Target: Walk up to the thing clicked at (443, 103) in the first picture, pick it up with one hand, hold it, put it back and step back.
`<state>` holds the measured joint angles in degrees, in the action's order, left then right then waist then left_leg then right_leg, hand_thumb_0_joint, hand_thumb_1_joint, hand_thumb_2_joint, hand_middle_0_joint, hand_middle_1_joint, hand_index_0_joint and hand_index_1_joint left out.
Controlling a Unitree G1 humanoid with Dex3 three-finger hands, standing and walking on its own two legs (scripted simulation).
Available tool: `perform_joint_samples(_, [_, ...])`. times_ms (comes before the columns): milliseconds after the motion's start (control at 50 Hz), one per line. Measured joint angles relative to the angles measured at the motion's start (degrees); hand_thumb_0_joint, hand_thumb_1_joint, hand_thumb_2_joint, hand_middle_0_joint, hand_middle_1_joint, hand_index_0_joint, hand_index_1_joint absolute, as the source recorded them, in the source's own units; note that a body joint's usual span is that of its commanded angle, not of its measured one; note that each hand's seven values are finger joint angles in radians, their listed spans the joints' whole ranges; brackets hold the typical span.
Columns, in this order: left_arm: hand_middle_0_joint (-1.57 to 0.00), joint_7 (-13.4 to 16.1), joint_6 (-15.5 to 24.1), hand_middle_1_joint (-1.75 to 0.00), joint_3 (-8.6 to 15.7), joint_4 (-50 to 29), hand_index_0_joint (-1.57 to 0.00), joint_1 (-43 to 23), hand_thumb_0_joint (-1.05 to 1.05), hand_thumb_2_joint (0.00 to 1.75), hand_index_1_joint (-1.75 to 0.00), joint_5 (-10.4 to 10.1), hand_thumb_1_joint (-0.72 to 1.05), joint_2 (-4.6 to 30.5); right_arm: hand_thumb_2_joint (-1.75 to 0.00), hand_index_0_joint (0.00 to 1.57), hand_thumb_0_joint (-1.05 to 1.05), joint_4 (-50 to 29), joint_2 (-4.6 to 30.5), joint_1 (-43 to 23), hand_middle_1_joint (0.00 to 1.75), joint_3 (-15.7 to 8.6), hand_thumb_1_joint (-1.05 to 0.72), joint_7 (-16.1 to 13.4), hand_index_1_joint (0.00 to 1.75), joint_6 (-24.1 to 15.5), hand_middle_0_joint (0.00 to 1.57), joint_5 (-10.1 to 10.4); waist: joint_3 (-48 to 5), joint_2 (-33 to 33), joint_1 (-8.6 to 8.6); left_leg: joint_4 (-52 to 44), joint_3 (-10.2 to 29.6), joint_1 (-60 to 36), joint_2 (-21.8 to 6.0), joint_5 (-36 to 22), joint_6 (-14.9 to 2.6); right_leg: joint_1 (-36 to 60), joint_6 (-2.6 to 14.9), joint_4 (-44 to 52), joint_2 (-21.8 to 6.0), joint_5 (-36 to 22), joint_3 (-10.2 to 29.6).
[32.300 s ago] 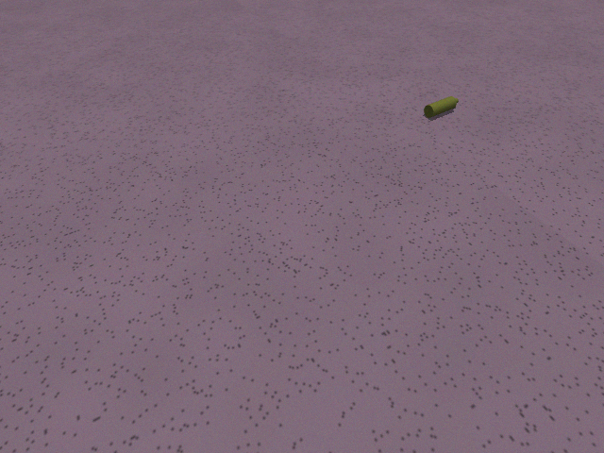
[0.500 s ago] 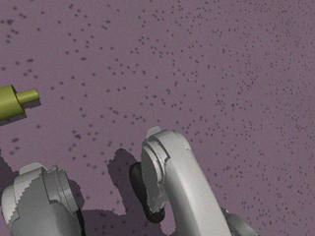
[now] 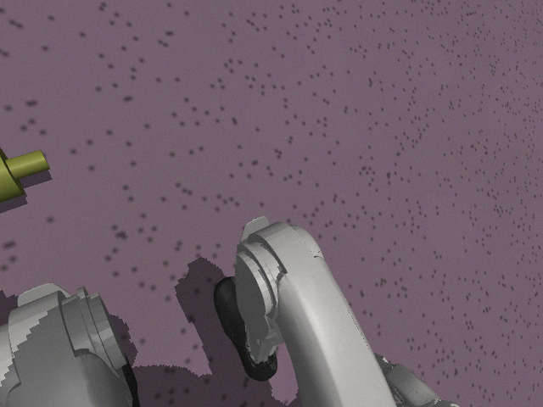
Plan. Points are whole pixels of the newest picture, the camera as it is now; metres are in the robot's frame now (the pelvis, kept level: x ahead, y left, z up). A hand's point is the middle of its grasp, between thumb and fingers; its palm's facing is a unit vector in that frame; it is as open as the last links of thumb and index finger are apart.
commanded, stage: open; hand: left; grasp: from above
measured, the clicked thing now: out of the picture +0.45 +0.31 -0.27
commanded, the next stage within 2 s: withdraw in 0.66 s
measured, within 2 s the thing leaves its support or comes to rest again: rests again in 0.22 s
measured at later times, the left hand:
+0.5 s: hand out of the picture +0.44 +0.33 -0.24, palm faces -0.44 -0.18 -0.88, open 14.0 cm
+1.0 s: hand out of the picture +0.46 +0.33 -0.21, palm faces -0.34 -0.13 -0.93, open 14.0 cm
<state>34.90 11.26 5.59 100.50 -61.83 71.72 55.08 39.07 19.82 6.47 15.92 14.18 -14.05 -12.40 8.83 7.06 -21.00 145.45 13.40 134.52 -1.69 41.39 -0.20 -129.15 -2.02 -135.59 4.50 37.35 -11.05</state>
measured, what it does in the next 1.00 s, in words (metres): stands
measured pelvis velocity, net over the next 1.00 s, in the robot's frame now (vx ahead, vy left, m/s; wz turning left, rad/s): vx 0.00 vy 0.00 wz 0.01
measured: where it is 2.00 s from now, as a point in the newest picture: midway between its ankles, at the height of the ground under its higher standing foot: (193, 380)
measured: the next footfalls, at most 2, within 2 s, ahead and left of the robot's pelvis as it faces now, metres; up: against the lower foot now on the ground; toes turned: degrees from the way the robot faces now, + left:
none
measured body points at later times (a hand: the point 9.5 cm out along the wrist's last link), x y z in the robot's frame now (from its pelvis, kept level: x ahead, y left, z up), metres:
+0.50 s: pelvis +0.00 +0.00 +0.00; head +0.28 +0.12 +0.33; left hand +0.46 +0.33 -0.19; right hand +0.06 -0.25 -0.06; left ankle +0.06 +0.13 -0.27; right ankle +0.11 -0.11 -0.27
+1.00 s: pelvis +0.00 +0.00 +0.01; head +0.27 +0.12 +0.35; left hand +0.47 +0.33 -0.16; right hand +0.06 -0.25 -0.06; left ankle +0.06 +0.13 -0.27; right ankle +0.11 -0.11 -0.27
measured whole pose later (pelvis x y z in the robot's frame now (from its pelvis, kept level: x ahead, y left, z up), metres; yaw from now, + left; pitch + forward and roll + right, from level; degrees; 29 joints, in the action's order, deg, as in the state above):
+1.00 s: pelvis +0.00 +0.00 +0.01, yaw +0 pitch +31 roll -13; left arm 32.3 10.2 7.5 86.1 -55.9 71.4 51.4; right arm 38.6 18.9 8.4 13.5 14.9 -12.2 -11.8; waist 5.4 4.9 -19.1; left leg 144.2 13.4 134.5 -1.2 41.7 0.3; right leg -128.8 -1.5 -134.6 4.0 38.2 -11.1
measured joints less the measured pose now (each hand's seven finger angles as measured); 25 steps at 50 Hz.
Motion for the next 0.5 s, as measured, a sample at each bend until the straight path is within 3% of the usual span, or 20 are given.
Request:
perform_joint_samples(140, [-0.39,0.9,-0.3,-0.83,0.1,0.1,-0.4,-0.6,0.0,0.76,-0.82,0.3,-0.18,0.8,-0.9,0.2,0.0,-0.2,0.2,0.2,0.3,0.2,-0.9,0.4,0.3,-0.3,0.2,-0.2,-0.2,0.1,-0.42,0.0,0.2,-0.1,0.1,0.1,0.02,0.2,-0.02,0.1,0.0,0.1,-0.1])
perform_joint_samples(280, [-0.22,-0.3,-1.4,-0.93,-0.6,-1.0,-0.22,-0.7,0.0,0.88,-0.93,-1.0,-0.35,0.8,-0.9,0.2,0.0,-0.7,0.3,0.3,0.3,0.2,-0.9,0.5,0.3,-0.5,0.2,0.0,0.0,-0.1,-0.48,-0.1,0.2,0.0,0.0,0.2,-0.09,0.2,-0.15,0.4,0.1,0.1,-0.2])
perform_joint_samples(500, [-0.09,-1.1,-0.6,-1.01,1.3,-1.4,-0.08,0.6,0.0,0.99,-1.02,-0.8,-0.5,1.2,-0.9,0.2,0.0,-1.5,0.2,0.3,0.3,0.4,-0.89,0.0,0.3,0.5,0.2,0.0,0.0,-0.2,-0.48,-0.5,0.4,-0.3,0.1,0.1,0.19,0.4,0.14,0.7,-0.1,0.1,-0.3])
